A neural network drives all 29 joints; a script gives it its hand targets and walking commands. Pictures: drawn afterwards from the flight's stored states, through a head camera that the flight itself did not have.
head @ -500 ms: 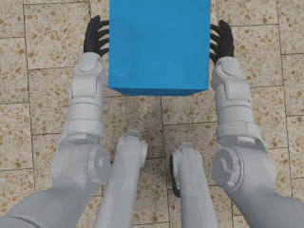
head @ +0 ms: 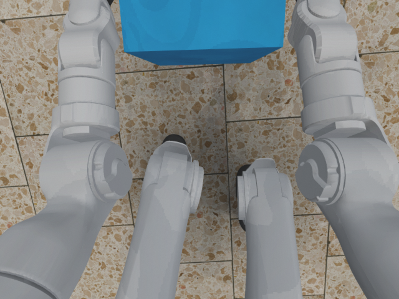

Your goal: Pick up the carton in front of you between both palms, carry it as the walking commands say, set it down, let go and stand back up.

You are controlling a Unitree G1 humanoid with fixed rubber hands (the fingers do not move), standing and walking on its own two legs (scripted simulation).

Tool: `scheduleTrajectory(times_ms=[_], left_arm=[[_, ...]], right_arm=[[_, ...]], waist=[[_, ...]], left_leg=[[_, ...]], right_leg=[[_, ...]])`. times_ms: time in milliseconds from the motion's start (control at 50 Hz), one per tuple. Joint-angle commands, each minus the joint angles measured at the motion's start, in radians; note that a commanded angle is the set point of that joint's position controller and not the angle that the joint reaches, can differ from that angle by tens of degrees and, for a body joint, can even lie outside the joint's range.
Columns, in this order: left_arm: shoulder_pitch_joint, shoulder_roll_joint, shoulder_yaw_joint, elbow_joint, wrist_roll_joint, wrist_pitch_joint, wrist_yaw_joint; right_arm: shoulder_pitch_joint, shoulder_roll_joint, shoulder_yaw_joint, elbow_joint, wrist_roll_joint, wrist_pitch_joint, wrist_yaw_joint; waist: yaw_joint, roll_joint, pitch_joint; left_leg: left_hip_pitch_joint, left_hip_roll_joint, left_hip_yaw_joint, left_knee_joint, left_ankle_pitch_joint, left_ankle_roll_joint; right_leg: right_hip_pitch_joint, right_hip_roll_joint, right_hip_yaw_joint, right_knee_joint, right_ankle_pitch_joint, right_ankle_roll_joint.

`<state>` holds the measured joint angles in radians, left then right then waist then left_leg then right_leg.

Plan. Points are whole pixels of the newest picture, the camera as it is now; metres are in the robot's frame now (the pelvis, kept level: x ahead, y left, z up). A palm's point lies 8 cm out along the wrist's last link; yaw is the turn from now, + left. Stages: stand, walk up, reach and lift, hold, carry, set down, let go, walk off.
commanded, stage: set down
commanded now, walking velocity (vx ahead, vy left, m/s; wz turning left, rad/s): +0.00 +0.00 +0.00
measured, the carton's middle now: out of the picture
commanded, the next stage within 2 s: none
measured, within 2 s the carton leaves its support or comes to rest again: rests again in 0.54 s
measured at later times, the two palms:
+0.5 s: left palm (112, 6) +0.51 +0.25 -0.21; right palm out of the picture +0.57 -0.04 -0.22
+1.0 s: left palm (112, 11) +0.50 +0.26 -0.22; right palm (298, 2) +0.57 -0.05 -0.22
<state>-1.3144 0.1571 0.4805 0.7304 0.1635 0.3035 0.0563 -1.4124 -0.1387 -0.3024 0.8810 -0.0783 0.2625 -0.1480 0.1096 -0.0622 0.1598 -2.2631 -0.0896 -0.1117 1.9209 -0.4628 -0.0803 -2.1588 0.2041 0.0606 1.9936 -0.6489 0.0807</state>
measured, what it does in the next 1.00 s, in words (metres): lowers itself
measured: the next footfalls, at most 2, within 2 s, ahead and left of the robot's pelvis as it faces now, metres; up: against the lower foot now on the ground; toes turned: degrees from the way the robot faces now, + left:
none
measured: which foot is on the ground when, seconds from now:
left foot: down 0.00-1.00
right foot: down 0.00-1.00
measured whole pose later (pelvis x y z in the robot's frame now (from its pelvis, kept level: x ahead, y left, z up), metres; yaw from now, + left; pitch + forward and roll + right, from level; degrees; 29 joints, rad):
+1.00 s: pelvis -0.01 +0.00 -0.05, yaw -1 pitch +36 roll +2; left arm -1.44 0.26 0.53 0.93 0.14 0.23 -0.09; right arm -1.62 -0.25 -0.19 1.13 -0.04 0.20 -0.08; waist 0.15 -0.05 0.44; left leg -2.23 0.00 -0.04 2.12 -0.52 -0.06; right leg -2.17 0.19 0.04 2.21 -0.67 0.04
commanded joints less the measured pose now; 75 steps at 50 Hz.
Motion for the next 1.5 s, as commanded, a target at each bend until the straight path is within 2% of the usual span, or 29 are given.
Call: scheduleTrajectory(times_ms=[0,40,80,180,240,320,500,620,880,1020,1040,1140,1220,1260,1280,1300,1320,1360,1420,1480], left_arm=[[-0.648,-0.782,-0.455,-0.028,-0.153,-0.034,-0.264],[-0.680,-0.765,-0.449,-0.033,-0.168,-0.038,-0.270],[-0.693,-0.752,-0.438,-0.034,-0.177,-0.044,-0.279],[-0.692,-0.730,-0.434,-0.040,-0.208,-0.058,-0.288],[-0.650,-0.730,-0.419,-0.006,-0.207,-0.058,-0.296],[-0.623,-0.715,-0.389,0.027,-0.188,-0.059,-0.308],[-0.687,-0.638,-0.361,0.033,-0.174,-0.079,-0.309],[-0.710,-0.601,-0.348,0.063,-0.170,-0.090,-0.304],[-0.612,-0.522,-0.237,0.189,-0.092,-0.081,-0.312],[-0.551,-0.457,-0.175,0.237,-0.056,-0.074,-0.311],[-0.530,-0.438,-0.157,0.253,-0.045,-0.078,-0.302],[-0.516,-0.422,-0.134,0.263,-0.041,-0.084,-0.305],[-0.476,-0.297,-0.084,0.276,-0.038,-0.115,-0.271],[-0.404,-0.038,-0.007,0.293,-0.036,-0.153,-0.201],[-0.350,0.177,0.043,0.309,-0.037,-0.181,-0.146],[-0.348,0.317,0.053,0.300,-0.058,-0.212,-0.092],[-0.384,0.364,0.036,0.302,-0.095,-0.235,-0.057],[-0.425,0.414,0.002,0.321,-0.155,-0.267,-0.021],[-0.440,0.430,-0.062,0.335,-0.232,-0.291,-0.009],[-0.436,0.430,-0.121,0.326,-0.301,-0.287,-0.012]], right_arm=[[-0.638,0.851,0.397,-0.073,0.129,-0.036,0.208],[-0.661,0.837,0.406,-0.071,0.141,-0.039,0.207],[-0.668,0.834,0.417,-0.068,0.145,-0.041,0.204],[-0.690,0.860,0.482,-0.105,0.188,-0.064,0.192],[-0.663,0.871,0.490,-0.086,0.194,-0.069,0.193],[-0.630,0.861,0.474,-0.046,0.188,-0.070,0.198],[-0.670,0.800,0.448,-0.003,0.199,-0.083,0.200],[-0.671,0.741,0.420,0.055,0.198,-0.090,0.211],[-0.596,0.593,0.297,0.178,0.102,-0.077,0.245],[-0.541,0.519,0.256,0.222,0.062,-0.064,0.249],[-0.532,0.494,0.248,0.228,0.052,-0.066,0.240],[-0.515,0.483,0.245,0.222,0.037,-0.065,0.244],[-0.508,0.362,0.252,0.190,0.043,-0.084,0.215],[-0.467,0.103,0.232,0.173,0.049,-0.102,0.154],[-0.422,-0.112,0.210,0.171,0.050,-0.114,0.103],[-0.426,-0.250,0.213,0.158,0.066,-0.123,0.060],[-0.464,-0.282,0.235,0.141,0.100,-0.128,0.038],[-0.514,-0.308,0.275,0.122,0.162,-0.136,0.024],[-0.534,-0.303,0.343,0.092,0.241,-0.152,0.030],[-0.537,-0.306,0.382,0.071,0.291,-0.150,0.038]], waist=[[0.087,-0.004,-1.278],[0.101,-0.018,-1.249],[0.111,-0.063,-1.205],[0.145,-0.117,-1.238],[0.154,-0.128,-1.207],[0.157,-0.133,-1.117],[0.165,-0.118,-0.981],[0.155,-0.101,-0.880],[0.105,-0.103,-0.597],[0.091,-0.102,-0.498],[0.097,-0.097,-0.479],[0.093,-0.101,-0.478],[0.111,-0.102,-0.525],[0.119,-0.087,-0.575],[0.120,-0.080,-0.607],[0.127,-0.070,-0.657],[0.133,-0.070,-0.703],[0.150,-0.078,-0.780],[0.164,-0.085,-0.871],[0.162,-0.089,-0.964]], left_leg=[[0.892,-0.002,0.220,-0.039,0.414,0.021],[0.832,0.002,0.221,-0.019,0.402,0.020],[0.774,0.005,0.215,-0.004,0.419,0.025],[0.821,0.007,0.206,0.043,0.526,0.040],[0.799,0.007,0.202,0.059,0.538,0.044],[0.724,0.011,0.200,0.068,0.491,0.047],[0.654,0.024,0.197,0.085,0.401,0.058],[0.640,0.029,0.187,0.095,0.350,0.067],[0.513,0.029,0.157,0.093,0.183,0.085],[0.460,0.031,0.150,0.098,0.128,0.090],[0.454,0.032,0.149,0.100,0.122,0.087],[0.445,0.033,0.155,0.114,0.131,0.086],[0.477,0.042,0.167,0.131,0.174,0.071],[0.519,0.056,0.175,0.137,0.209,0.055],[0.537,0.066,0.179,0.138,0.225,0.048],[0.561,0.072,0.181,0.136,0.251,0.044],[0.580,0.076,0.180,0.137,0.287,0.046],[0.612,0.082,0.172,0.146,0.364,0.057],[0.676,0.092,0.156,0.156,0.460,0.067],[0.746,0.098,0.151,0.151,0.506,0.069]], right_leg=[[0.425,0.007,-0.144,-0.141,0.306,-0.032],[0.433,0.002,-0.136,-0.119,0.305,-0.037],[0.449,-0.002,-0.132,-0.097,0.340,-0.038],[0.473,-0.007,-0.124,-0.053,0.439,-0.034],[0.463,-0.009,-0.118,-0.043,0.459,-0.035],[0.428,-0.011,-0.110,-0.039,0.440,-0.037],[0.367,-0.010,-0.098,-0.026,0.354,-0.046],[0.325,-0.013,-0.094,-0.013,0.294,-0.057],[0.218,-0.031,-0.092,-0.008,0.154,-0.078],[0.219,-0.039,-0.077,-0.009,0.124,-0.083],[0.214,-0.042,-0.074,-0.007,0.117,-0.079],[0.260,-0.046,-0.066,-0.003,0.151,-0.074],[0.323,-0.058,-0.062,0.009,0.200,-0.051],[0.382,-0.077,-0.059,0.017,0.239,-0.034],[0.415,-0.087,-0.058,0.022,0.257,-0.025],[0.446,-0.094,-0.051,0.026,0.277,-0.019],[0.467,-0.097,-0.043,0.033,0.306,-0.015],[0.467,-0.107,-0.039,0.054,0.362,-0.010],[0.448,-0.122,-0.047,0.071,0.409,-0.007],[0.456,-0.130,-0.062,0.080,0.403,-0.012]])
